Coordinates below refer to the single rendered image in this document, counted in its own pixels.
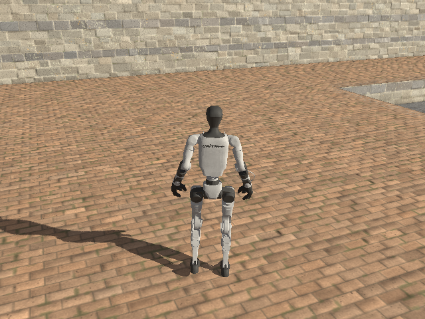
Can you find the right robot hand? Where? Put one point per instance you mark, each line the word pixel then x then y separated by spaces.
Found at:
pixel 244 190

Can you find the left robot hand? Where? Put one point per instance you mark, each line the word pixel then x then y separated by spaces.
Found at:
pixel 174 189

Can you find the robot left upper arm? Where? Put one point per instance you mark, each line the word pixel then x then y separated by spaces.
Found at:
pixel 188 151

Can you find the left robot forearm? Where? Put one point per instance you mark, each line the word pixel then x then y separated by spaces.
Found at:
pixel 179 175

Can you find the right robot forearm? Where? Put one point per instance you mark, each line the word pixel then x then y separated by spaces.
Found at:
pixel 245 177

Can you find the robot right upper arm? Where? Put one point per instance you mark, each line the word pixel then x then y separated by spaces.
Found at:
pixel 237 151

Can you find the left robot foot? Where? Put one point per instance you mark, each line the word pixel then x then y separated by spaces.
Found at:
pixel 194 267

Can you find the right robot shin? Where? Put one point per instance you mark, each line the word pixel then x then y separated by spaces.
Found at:
pixel 226 243

